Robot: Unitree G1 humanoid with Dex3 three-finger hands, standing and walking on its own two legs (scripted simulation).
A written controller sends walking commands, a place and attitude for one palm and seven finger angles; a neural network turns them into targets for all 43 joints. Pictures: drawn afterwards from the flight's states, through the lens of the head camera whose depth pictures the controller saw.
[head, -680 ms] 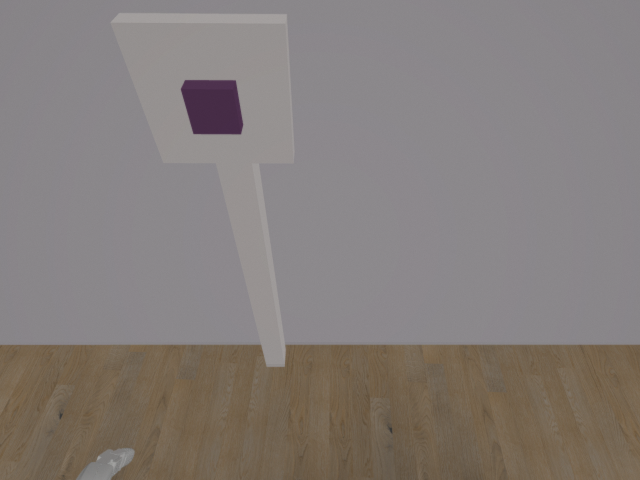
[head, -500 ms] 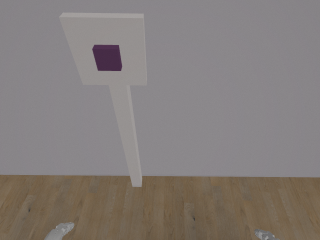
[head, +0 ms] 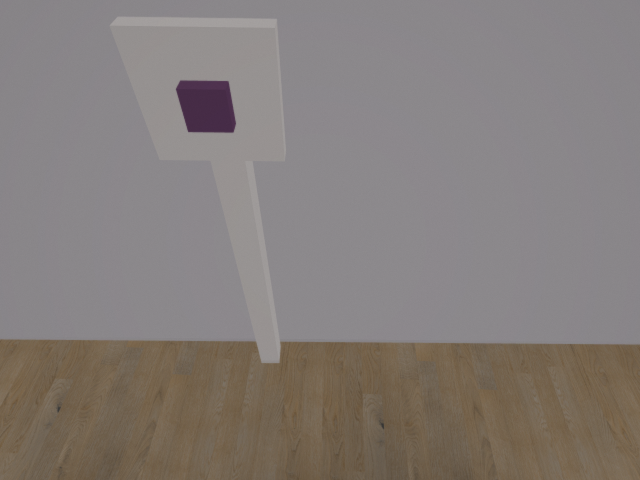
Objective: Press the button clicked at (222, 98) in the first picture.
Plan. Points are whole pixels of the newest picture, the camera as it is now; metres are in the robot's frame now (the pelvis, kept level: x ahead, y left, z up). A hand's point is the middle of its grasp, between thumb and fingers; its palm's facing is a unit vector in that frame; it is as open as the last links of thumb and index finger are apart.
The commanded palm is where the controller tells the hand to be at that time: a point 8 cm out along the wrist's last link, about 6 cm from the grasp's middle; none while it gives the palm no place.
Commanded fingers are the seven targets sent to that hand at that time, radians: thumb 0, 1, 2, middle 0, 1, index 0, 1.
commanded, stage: stand and wait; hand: left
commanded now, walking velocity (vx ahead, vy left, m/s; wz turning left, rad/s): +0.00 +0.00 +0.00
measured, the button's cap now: (208, 106) +0.55 +0.20 +0.19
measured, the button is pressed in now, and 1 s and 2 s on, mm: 0 0 0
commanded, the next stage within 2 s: look at it before walking up in 0.20 s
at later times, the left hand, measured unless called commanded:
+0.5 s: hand out of the picture +0.07 +0.24 -0.15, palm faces -0.04 -0.94 -0.33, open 7.4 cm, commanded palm none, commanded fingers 0.00 0.90 0.90 -0.20 -0.30 -0.20 -0.30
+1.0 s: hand out of the picture +0.07 +0.24 -0.16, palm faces -0.04 -0.95 -0.31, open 7.4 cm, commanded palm none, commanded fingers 0.00 0.90 0.90 -0.20 -0.30 -0.20 -0.30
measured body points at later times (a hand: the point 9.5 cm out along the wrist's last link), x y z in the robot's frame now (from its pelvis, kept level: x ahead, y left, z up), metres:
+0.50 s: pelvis -0.01 +0.00 +0.00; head +0.00 +0.00 +0.45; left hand +0.08 +0.29 -0.13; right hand +0.06 -0.29 -0.13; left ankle -0.01 +0.13 -0.74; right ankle -0.01 -0.11 -0.74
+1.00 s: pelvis +0.00 +0.01 +0.00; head +0.01 +0.01 +0.45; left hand +0.07 +0.29 -0.14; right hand +0.07 -0.28 -0.14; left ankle -0.01 +0.13 -0.74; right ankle -0.01 -0.11 -0.74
